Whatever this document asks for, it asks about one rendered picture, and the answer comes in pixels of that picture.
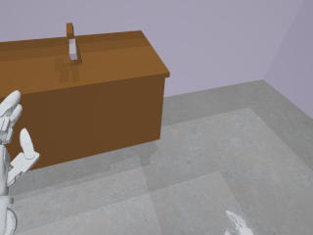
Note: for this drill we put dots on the left robot forearm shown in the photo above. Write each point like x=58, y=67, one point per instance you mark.
x=8, y=219

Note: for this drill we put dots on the left robot hand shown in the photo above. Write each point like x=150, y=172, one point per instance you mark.
x=10, y=111

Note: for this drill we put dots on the tap lever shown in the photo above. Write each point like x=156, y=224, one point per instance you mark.
x=72, y=49

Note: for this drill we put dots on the right robot hand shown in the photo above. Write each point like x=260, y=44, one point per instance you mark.
x=238, y=223

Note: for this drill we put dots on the counter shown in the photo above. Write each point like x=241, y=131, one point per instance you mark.
x=109, y=98

